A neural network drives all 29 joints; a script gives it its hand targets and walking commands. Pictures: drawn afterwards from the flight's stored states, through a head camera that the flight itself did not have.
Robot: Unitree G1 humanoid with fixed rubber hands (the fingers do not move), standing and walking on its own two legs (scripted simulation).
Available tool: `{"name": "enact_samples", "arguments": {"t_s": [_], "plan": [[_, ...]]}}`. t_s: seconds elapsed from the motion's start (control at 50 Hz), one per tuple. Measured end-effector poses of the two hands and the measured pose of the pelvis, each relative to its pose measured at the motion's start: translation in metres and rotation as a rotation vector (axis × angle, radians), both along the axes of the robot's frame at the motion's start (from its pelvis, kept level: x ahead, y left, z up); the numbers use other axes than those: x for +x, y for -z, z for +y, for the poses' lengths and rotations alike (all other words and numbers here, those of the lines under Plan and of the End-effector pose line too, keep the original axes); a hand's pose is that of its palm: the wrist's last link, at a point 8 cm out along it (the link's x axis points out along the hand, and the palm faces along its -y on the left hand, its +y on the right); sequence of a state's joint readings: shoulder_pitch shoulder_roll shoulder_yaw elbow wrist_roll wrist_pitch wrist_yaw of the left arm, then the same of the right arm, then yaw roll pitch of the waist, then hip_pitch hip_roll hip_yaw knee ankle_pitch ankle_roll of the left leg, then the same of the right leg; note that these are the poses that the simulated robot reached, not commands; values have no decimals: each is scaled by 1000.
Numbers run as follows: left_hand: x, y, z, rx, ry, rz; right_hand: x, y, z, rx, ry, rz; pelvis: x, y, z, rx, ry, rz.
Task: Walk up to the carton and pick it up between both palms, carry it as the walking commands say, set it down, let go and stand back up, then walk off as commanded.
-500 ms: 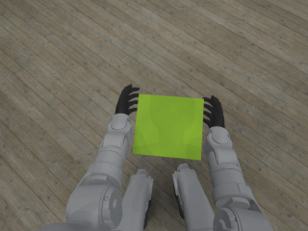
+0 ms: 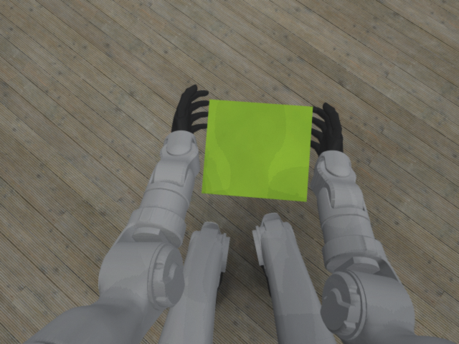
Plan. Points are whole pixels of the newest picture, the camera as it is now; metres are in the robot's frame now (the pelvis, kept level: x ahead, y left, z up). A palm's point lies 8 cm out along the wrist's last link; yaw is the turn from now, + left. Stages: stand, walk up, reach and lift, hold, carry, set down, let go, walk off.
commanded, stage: set down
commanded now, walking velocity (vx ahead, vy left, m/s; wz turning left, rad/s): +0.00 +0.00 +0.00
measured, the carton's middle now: (252, 157) +0.42 -0.04 -0.18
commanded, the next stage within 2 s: none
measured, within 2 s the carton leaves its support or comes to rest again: rests again in 1.98 s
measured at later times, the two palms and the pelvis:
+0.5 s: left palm (190, 136) +0.48 +0.08 -0.17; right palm (311, 150) +0.43 -0.17 -0.18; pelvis -0.01 +0.00 -0.07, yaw +1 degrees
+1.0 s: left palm (195, 138) +0.50 +0.09 -0.26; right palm (300, 150) +0.46 -0.17 -0.27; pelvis -0.02 +0.00 -0.13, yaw +1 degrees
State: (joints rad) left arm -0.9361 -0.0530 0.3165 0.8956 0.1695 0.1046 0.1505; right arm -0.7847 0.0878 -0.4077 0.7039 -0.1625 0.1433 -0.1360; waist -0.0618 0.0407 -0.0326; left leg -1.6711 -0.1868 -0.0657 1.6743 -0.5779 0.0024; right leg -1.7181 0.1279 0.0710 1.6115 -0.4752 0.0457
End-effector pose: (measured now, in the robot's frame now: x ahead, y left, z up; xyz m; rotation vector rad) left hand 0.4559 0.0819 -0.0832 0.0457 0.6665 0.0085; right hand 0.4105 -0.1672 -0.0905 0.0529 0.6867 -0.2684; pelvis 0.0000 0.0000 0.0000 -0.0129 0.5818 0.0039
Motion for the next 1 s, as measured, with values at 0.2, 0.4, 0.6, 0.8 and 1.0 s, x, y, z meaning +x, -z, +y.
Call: {"name": "enact_samples", "arguments": {"t_s": [0.2,0.4,0.6,0.8,1.0], "plan": [[8,36,1,4,-7,11,9,36,0,5,-5,11,-6,28,-1,-1,-5,30],[15,72,2,9,-18,17,19,73,1,9,-15,17,-12,55,-3,1,-10,55],[25,106,3,14,-22,19,29,109,2,10,-24,20,-17,83,-4,2,-15,70],[34,140,3,20,-19,29,38,143,2,7,-30,31,-20,108,-5,2,-19,77],[42,176,3,24,-16,46,47,179,2,5,-35,49,-20,131,-5,0,-21,79]]}}
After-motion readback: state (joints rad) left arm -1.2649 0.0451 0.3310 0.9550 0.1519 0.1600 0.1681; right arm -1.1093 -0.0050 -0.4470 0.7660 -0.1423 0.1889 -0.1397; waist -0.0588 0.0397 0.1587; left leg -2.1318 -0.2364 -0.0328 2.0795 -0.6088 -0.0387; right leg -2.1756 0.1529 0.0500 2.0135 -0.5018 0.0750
